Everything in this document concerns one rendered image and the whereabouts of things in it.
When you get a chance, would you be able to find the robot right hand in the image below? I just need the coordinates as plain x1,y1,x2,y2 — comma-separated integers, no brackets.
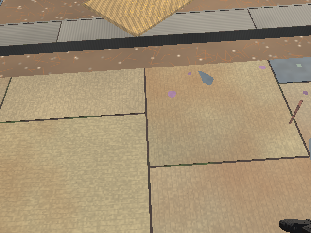
279,218,311,233

